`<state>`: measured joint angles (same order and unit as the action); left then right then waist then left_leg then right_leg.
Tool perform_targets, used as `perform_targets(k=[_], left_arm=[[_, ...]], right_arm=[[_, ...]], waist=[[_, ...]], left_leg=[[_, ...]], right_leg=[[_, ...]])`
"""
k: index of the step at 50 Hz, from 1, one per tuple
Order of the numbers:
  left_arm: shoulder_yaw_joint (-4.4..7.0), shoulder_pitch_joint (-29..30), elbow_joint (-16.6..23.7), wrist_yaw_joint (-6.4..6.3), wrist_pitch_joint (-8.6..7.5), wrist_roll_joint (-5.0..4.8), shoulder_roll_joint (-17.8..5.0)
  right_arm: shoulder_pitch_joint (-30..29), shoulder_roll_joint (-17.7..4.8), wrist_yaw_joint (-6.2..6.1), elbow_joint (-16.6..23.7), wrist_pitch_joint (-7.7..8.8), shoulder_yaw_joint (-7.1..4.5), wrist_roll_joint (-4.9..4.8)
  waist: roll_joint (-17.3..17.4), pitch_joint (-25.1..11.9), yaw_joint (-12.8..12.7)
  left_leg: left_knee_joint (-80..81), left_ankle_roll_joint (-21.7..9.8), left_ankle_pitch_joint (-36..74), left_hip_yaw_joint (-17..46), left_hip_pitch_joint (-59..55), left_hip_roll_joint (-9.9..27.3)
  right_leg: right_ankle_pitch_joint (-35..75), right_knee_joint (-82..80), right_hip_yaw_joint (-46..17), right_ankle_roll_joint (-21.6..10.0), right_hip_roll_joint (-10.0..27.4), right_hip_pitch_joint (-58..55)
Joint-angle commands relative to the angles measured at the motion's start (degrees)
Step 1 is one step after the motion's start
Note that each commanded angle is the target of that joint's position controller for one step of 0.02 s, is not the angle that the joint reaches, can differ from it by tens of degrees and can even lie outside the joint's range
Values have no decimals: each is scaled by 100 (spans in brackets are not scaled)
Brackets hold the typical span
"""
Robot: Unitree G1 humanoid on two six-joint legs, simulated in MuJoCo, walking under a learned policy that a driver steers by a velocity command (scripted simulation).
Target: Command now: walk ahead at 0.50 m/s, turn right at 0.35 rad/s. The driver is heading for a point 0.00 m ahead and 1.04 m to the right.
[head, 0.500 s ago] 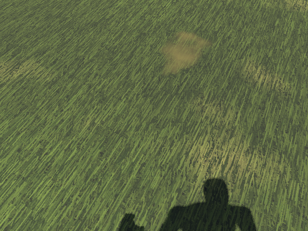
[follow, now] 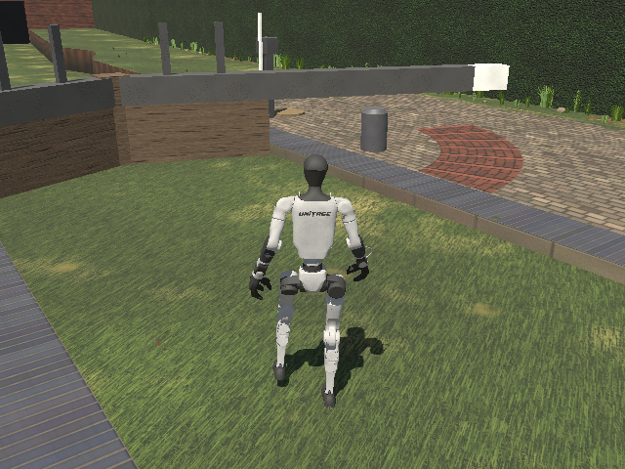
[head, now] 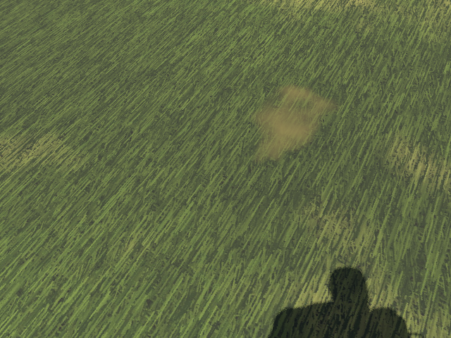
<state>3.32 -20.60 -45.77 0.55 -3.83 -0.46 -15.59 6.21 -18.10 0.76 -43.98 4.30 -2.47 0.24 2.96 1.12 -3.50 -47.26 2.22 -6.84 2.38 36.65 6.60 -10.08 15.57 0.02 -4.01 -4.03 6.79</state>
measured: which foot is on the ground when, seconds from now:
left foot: up 0.00-0.18, down 0.20-0.70, up 0.72-1.00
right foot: down 0.00-0.22, up 0.24-0.68, down 0.70-1.00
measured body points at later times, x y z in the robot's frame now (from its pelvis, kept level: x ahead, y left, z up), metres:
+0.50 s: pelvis +0.27 +0.04 +0.00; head +0.29 +0.03 +0.45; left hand +0.49 +0.26 -0.10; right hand +0.23 -0.25 -0.13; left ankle +0.26 +0.15 -0.75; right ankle +0.34 -0.15 -0.68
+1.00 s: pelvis +0.50 -0.12 +0.00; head +0.52 -0.16 +0.45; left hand +0.71 +0.09 -0.10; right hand +0.53 -0.45 -0.10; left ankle +0.74 -0.03 -0.68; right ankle +0.45 -0.17 -0.75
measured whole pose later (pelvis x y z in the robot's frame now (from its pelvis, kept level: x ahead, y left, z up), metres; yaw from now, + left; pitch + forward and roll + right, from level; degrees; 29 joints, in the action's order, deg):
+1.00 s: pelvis +0.50 -0.12 +0.00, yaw -33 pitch +1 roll +1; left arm 3.7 -19.7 -41.3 -0.2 -2.7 -0.7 -15.6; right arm 3.1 -18.1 0.4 -42.5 5.0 -3.4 0.7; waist 2.3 2.9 -3.2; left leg -45.7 3.6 -4.6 4.9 37.7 5.6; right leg -10.7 18.8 -5.5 -5.6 -6.1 8.6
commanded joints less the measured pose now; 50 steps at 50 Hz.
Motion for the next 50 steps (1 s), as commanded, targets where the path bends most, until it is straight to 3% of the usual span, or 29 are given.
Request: perform_targets(k=[1, 4, 7, 9, 10, 11, 12, 13, 14, 15, 16, 17, 19, 21, 26, 29, 31, 33, 34, 35, 36, 37, 38, 39, 40, 41, 43, 46, 50], left_arm=[[259, 271, 336, -95, -91, -42, -1029], [284, -58, 158, -122, -53, -109, -1088], [312, -130, 75, -163, 19, -98, -1114], [283, -114, 71, -170, 88, -60, -1007], [185, -102, 138, -157, 95, -8, -745], [53, -514, 319, -154, 50, -11, -293], [22, -791, 397, -152, -22, -126, -311], [174, -472, 340, -153, -13, -229, -876], [215, -42, 416, -157, 21, -215, -987], [218, 145, 450, -162, 54, -164, -907], [240, 205, 456, -157, 105, -124, -812], [230, 155, 460, -138, 164, -132, -681], [195, 258, 537, -121, 253, -123, -475], [174, 487, 674, -113, 283, -88, -411], [91, 1267, 920, 81, 211, -82, -284], [74, 1748, 1130, 177, 224, -88, -297], [105, 1890, 1250, 224, 245, -79, -387], [207, 1663, 1277, 239, 276, -48, -588], [313, 1146, 1165, 229, 293, -50, -764], [498, 185, 883, 177, 316, -75, -1059], [693, -708, 663, 50, 382, -123, -1587], [697, -338, 799, 51, 301, -162, -2091], [530, -390, 947, 106, 179, -124, -1532], [435, -200, 886, 127, 76, -71, -1264], [386, 116, 903, 125, 31, -77, -1132], [334, 490, 964, 105, 30, -56, -971], [272, 781, 1085, 49, 17, 33, -839], [308, 602, 995, -62, -15, -10, -990], [326, 266, 826, -162, 32, -41, -1047]], right_arm=[[-451, -168, 49, 396, 85, 6, -9], [-879, -281, 107, 538, 133, -10, -74], [-817, -506, 129, 551, 191, -86, -76], [-148, -680, 93, 369, 225, -196, -65], [603, -923, 49, 241, 247, -298, -1], [1340, -1402, 1, 170, 212, -426, 90], [1549, -1293, 45, 69, 139, -411, 33], [1236, -802, 41, 140, 121, -282, -20], [941, -572, 23, 179, 102, -222, -26], [645, -427, 26, 158, 99, -181, 7], [460, -279, 19, 135, 115, -148, 45], [362, -278, 11, 105, 137, -156, 67], [353, -345, 0, 22, 202, -207, 41], [417, -492, -23, -71, 231, -270, 31], [572, -727, -90, -188, 147, -345, -10], [824, -877, -107, -297, 54, -398, -91], [901, -986, -106, -357, -28, -441, -164], [852, -1155, -127, -348, -108, -496, -226], [802, -1204, -139, -332, -160, -512, -253], [756, -1100, -158, -300, -192, -467, -250], [921, -742, -165, -193, -167, -323, -34], [1294, -30, -98, 170, -6, -84, 118], [600, -568, -36, 204, 192, -170, -123], [186, -772, -3, 362, 306, -226, -295], [203, -692, -39, 306, 366, -206, -208], [257, -707, -73, 235, 368, -237, -58], [421, -699, -49, 200, 244, -270, -7], [158, -487, -60, 301, 109, -229, 69], [-689, -258, -15, 555, 126, -135, 31]], waist=[[-567, 165, 118], [-591, 204, 13], [-729, 146, 144], [-790, -178, 498], [-603, -811, 844], [529, -1787, 903], [1692, -2168, 803], [910, -1374, 844], [508, -799, 803], [284, -419, 654], [357, -206, 518], [461, -113, 415], [347, -15, 375], [184, 58, 382], [30, 216, 624], [-14, 370, 763], [9, 407, 719], [166, 137, 468], [187, -180, 140], [48, -666, -370], [-793, -1182, -628], [-2025, -1723, 132], [-1156, -1910, -333], [-917, -1127, -311], [-505, -765, -53], [-425, -522, 177], [-614, -424, 430], [-494, -216, 417], [-663, 24, 99]], left_leg=[[1108, 90, 1018, -36, -441, -229], [1597, 37, 1200, 97, -687, -355], [1898, -130, 723, 180, -987, -396], [2138, -330, 343, -25, -2018, -499], [1994, -572, 332, 257, -3273, -99], [2064, -1171, -288, 1995, -5358, 1207], [2878, -1657, -1650, 4018, -5874, 1827], [3090, -1463, -2337, 3579, -5247, 1673], [3151, -1266, -2018, 2701, -4542, 1475], [3305, -1194, -1394, 2062, -3862, 1224], [3453, -1142, -898, 1560, -3413, 1039], [3614, -1119, -589, 1183, -3086, 942], [3843, -1226, -12, 676, -2887, 932], [3960, -1305, 445, 287, -2957, 969], [4044, -1163, 943, -748, -3173, 803], [3980, -1075, 1003, -1012, -3580, 931], [3735, -984, 1483, -1147, -3953, 1043], [2984, -865, 3256, -1350, -4186, 1044], [2157, -783, 4035, -1482, -4124, 962], [912, -599, 4052, -1653, -3597, 742], [-981, -311, 1836, -1677, -2076, 449], [-2712, -23, -2784, -858, 234, -738], [-3152, -139, -2713, 189, 830, -620], [-2964, -284, -2100, 141, 1192, -397], [-2488, -330, -1610, 174, 892, -157], [-2004, -280, -1297, 201, 492, 0], [-1599, -165, -960, 230, -49, 86], [-779, 106, -379, 81, -70, -55], [917, 222, 1006, 57, -359, -377]], right_leg=[[877, -720, -960, -910, 1264, 513], [578, -476, -1208, -813, 1416, 311], [555, 0, -1556, -652, 1588, -68], [1058, 743, -1540, -467, 1354, -3], [926, 1884, -1310, -284, 982, 445], [-567, 3915, -676, 109, 255, 2111], [-2469, 5231, -746, 246, 89, 3320], [-2110, 5786, -983, 249, 436, 3760], [-1649, 5795, -793, 244, 664, 3784], [-1268, 5565, -709, 263, 844, 3587], [-1002, 5301, -728, 264, 1013, 3379], [-837, 5166, -690, 277, 1110, 3108], [-604, 4959, -610, 325, 1174, 3081], [-231, 4513, -617, 377, 1207, 3279], [1048, 2904, -202, 341, 1104, 3032], [1043, 2338, 6, 235, 1030, 2993], [666, 2116, 137, 92, 927, 2944], [69, 2042, 441, -130, 594, 2359], [-85, 1942, 607, -283, 343, 1640], [200, 1631, 648, -499, 73, 258], [145, 1504, -683, -865, 822, -1481], [-1308, 694, -4004, -1907, 2071, -2845], [-1729, 37, -4543, -1836, 2265, -2843], [-1185, -35, -3769, -1590, 2131, -2288], [-553, 7, -3130, -1403, 1879, -1523], [32, -37, -2625, -1275, 1658, -838], [675, -271, -2270, -1270, 1452, -152], [1256, -402, -1789, -1286, 1253, 346], [774, -341, -1462, -959, 906, 651]])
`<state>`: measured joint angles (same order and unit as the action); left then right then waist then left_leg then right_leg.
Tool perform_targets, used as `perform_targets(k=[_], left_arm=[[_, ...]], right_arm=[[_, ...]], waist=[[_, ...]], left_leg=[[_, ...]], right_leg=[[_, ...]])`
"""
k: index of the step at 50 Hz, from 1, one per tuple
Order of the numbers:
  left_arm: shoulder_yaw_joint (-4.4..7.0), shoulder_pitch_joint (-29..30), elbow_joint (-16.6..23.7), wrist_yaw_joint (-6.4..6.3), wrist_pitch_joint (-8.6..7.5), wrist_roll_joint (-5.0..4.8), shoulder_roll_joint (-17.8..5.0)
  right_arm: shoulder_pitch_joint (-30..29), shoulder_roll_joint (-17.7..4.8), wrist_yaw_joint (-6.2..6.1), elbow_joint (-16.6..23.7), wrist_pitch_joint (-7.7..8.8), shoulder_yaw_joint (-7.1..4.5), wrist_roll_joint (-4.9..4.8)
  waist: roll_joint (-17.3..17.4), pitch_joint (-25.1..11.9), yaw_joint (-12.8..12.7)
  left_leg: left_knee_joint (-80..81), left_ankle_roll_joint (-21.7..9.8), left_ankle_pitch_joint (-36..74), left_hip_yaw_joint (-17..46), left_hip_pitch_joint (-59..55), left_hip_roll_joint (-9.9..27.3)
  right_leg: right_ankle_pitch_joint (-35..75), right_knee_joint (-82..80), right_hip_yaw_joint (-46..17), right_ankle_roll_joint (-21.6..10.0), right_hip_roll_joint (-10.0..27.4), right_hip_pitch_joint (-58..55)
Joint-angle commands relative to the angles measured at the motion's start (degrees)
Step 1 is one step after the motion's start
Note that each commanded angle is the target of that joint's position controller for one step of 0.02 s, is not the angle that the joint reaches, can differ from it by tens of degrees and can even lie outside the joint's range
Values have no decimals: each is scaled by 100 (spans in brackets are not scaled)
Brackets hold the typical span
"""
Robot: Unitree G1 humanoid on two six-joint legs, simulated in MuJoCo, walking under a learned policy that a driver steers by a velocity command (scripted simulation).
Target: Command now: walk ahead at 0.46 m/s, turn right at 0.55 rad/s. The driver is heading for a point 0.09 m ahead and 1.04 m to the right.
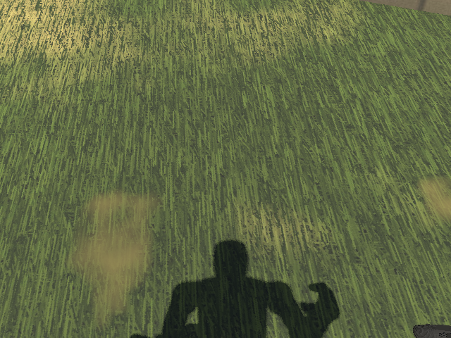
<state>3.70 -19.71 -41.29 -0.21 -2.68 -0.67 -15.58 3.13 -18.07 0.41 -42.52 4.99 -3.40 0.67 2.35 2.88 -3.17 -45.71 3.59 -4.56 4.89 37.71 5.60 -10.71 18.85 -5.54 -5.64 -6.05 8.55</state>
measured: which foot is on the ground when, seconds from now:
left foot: up 0.00-0.16, down 0.18-1.00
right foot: down 0.00-0.20, up 0.22-0.48, down 0.50-1.00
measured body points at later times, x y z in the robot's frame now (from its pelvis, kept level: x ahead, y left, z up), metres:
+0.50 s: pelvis +0.19 +0.04 -0.02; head +0.22 +0.03 +0.43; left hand +0.33 +0.30 -0.13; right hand +0.30 -0.22 -0.14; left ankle +0.28 +0.14 -0.75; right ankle +0.20 -0.11 -0.75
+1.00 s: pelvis +0.25 +0.01 -0.01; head +0.26 +0.01 +0.44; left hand +0.36 +0.26 -0.15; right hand +0.33 -0.26 -0.15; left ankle +0.28 +0.14 -0.75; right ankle +0.20 -0.11 -0.75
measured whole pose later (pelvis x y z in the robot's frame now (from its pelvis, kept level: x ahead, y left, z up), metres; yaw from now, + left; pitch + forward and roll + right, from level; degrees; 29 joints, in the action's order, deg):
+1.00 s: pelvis +0.25 +0.01 -0.01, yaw -6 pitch -1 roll +0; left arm 2.0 -11.2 -54.3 -1.8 0.0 0.1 -13.3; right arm 7.3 -14.8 -0.8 -54.7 -0.5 -1.0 0.2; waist 0.3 2.0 0.6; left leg -29.4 0.5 -14.7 -0.3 13.4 0.5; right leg -19.1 29.5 -3.0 0.5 -0.2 9.1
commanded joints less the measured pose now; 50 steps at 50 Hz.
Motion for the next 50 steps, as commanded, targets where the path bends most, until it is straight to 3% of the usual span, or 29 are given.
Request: perform_targets(k=[1, 4, 6, 8, 9, 10, 11, 12, 13, 14, 15, 17, 19, 20, 23, 24, 25, 26, 27, 28, 30, 33, 38, 50], left_arm=[[283, 131, 321, -100, -67, -17, -1047], [268, -195, 94, -137, -3, -25, -974], [241, -235, 30, -180, 54, 1, -881], [225, -46, 42, -202, 98, 23, -828], [190, 69, 86, -192, 101, 23, -745], [97, -135, 205, -176, 84, 120, -497], [9, -1199, -26, -156, 83, 26, -276], [81, -1420, -160, -128, 108, -14, -785], [169, -732, -104, -146, 198, -73, -1058], [169, -216, -11, -194, 298, -51, -1040], [168, 28, 48, -224, 395, 9, -959], [97, -38, 7, -247, 513, 34, -602], [12, -97, -101, -266, 476, 82, -345], [0, -76, -141, -257, 453, 92, -335], [15, -59, -296, -192, 459, 114, -376], [15, 110, -260, -178, 468, 176, -409], [21, 314, -147, -187, 472, 248, -538], [88, 518, -89, -217, 486, 216, -881], [101, 560, -192, -206, 467, 180, -823], [49, 624, -202, -197, 418, 195, -617], [7, 714, -250, -184, 305, 202, -496], [5, 623, -376, -177, 199, 136, -513], [-3, 610, -579, -182, 199, 104, -522], [-36, 739, -1209, -182, 217, 79, -457]], right_arm=[[-523, -239, 46, 452, 73, -26, -18], [-727, -282, 140, 568, 148, -30, -8], [-615, -390, 182, 552, 176, -73, 15], [-127, -502, 177, 413, 214, -126, 59], [263, -594, 152, 315, 252, -158, 134], [747, -914, 135, 312, 284, -199, 270], [1100, -939, 133, 205, 175, -204, 254], [1257, -643, 176, 144, 81, -152, -2], [909, -460, 170, 221, 13, -88, -71], [532, -280, 152, 248, -52, 1, -20], [207, -141, 142, 255, -100, 72, 16], [-80, -183, 129, 174, -176, 71, 80], [-62, -293, 97, 92, -206, 30, 88], [20, -348, 76, 38, -219, 12, 55], [-75, -372, 35, -24, -302, 36, -52], [-20, -243, 43, -66, -313, 94, -50], [112, -110, 69, -141, -305, 156, 0], [298, -188, 99, -157, -299, 139, 60], [224, -205, 89, -163, -312, 131, 69], [178, -213, 69, -179, -318, 137, 59], [326, -146, 24, -285, -337, 155, 26], [466, -141, 5, -421, -330, 159, 32], [415, -197, -21, -593, -377, 147, -20], [392, -291, -163, -1051, -518, 112, -53]], waist=[[-623, -81, 22], [-691, -156, -112], [-766, -287, -52], [-872, -481, 220], [-775, -725, 449], [-175, -1541, 509], [1206, -2456, 325], [938, -2801, 366], [450, -2048, 502], [120, -1455, 462], [83, -999, 337], [495, -612, 103], [647, -760, 123], [633, -941, 155], [436, -1023, 45], [354, -884, 67], [165, -715, 131], [-261, -437, 390], [-571, -264, 388], [-589, -171, 350], [-695, -175, 406], [-569, -367, 401], [-357, -478, 361], [-260, -445, 380]], left_leg=[[1103, 63, 1018, -250, -629, -364], [1574, -108, 1448, -285, -961, -537], [1765, -279, 1164, -203, -1010, -572], [1973, -502, 922, -284, -1455, -611], [2261, -640, 1766, -380, -2160, -523], [1694, -1041, 3938, 386, -3761, 391], [1585, -2230, 5083, 2128, -5509, 1773], [1856, -2342, 3438, 2923, -5482, 1924], [2120, -2103, 2217, 2457, -4809, 1636], [2356, -1867, 1464, 1953, -4031, 1331], [2589, -1752, 931, 1631, -3268, 1130], [2958, -1491, 474, 953, -2242, 622], [2925, -1539, 1045, 593, -2115, 489], [2889, -1587, 1134, 582, -2222, 542], [2873, -1432, -367, 463, -1953, 485], [2929, -1203, -1253, 430, -1697, 345], [2914, -892, -2041, 366, -1438, 199], [2822, -626, -2408, 74, -1419, -155], [2627, -478, -2088, -196, -1799, -340], [2449, -450, -1815, -222, -2003, -349], [2237, -510, -1274, -290, -2161, -363], [2045, -524, -461, -377, -2347, -387], [1906, -509, 267, -376, -2566, -354], [1903, -466, 562, -375, -2862, -335]], right_leg=[[1033, -592, -813, -708, 1069, 536], [1695, -107, -879, -515, 1163, 264], [2024, 376, -1101, -416, 1301, -211], [2667, 1004, -1216, -275, 1286, -477], [2926, 1593, -1075, -87, 998, -402], [1642, 2851, -931, 182, 607, 361], [-2519, 4772, -579, 646, -165, 1794], [-3008, 5398, -871, 741, 63, 2117], [-2639, 5652, -793, 856, 263, 2380], [-2322, 5437, -547, 921, 445, 2406], [-2095, 5015, -436, 952, 625, 2268], [-1874, 3705, -86, 964, 807, 1466], [-1727, 2753, 154, 974, 763, 880], [-1336, 2375, 173, 947, 776, 651], [88, 1158, 340, 766, 708, -193], [279, 872, 268, 660, 747, -403], [435, 656, -90, 507, 1047, -505], [-220, 622, -315, 322, 1225, -87], [-1173, 568, -214, 261, 1060, 550], [-1274, 464, -180, 316, 993, 766], [-650, 445, -172, 439, 984, 764], [236, 650, -141, 471, 976, 524], [938, 787, -58, 468, 904, 328], [1206, 649, 98, 474, 798, 178]])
